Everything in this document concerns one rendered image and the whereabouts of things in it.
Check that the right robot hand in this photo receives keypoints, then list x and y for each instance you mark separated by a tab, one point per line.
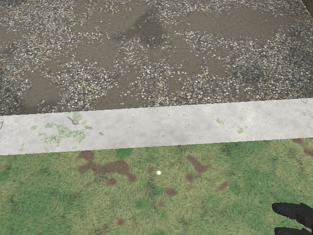
301	212

